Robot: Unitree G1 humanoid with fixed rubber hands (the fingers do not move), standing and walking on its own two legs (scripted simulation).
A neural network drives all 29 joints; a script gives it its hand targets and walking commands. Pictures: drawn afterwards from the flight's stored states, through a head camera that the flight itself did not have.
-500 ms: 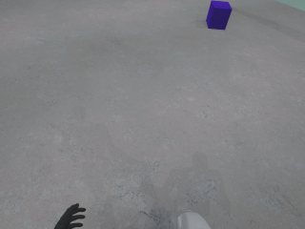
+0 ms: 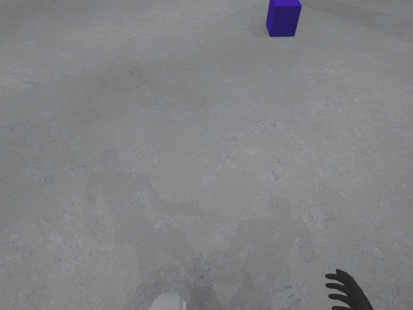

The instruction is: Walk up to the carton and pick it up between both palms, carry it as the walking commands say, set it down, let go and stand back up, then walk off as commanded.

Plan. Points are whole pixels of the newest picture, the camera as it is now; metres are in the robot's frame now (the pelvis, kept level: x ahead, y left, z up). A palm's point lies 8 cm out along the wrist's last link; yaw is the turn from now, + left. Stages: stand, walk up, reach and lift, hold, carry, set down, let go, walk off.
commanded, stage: walk up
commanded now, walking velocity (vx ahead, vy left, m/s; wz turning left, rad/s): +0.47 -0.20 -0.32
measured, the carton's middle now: (282, 16) +2.92 -0.50 -0.63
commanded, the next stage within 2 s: none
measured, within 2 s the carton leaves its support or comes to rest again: neither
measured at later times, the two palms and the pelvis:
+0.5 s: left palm (134, 192) +0.41 +0.26 -0.12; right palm (351, 267) +0.25 -0.27 -0.10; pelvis +0.28 +0.01 +0.00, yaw -5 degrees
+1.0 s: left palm (163, 145) +0.58 +0.21 -0.11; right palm (336, 134) +0.65 -0.32 -0.09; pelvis +0.54 -0.05 +0.00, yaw -7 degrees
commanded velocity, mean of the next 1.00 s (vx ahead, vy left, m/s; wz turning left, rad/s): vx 0.48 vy -0.22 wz -0.11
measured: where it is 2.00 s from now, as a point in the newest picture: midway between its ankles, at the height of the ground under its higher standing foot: (246, 160)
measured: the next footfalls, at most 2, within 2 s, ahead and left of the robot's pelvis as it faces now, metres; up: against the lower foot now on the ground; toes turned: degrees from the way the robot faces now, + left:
left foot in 0.18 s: +0.21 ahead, +0.14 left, +0.00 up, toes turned +5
right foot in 0.60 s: +0.49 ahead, -0.15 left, +0.00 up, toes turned -10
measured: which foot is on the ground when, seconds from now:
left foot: up 0.00-0.16, down 0.18-0.62, up 0.64-1.00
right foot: down 0.00-0.18, up 0.20-0.58, down 0.60-1.00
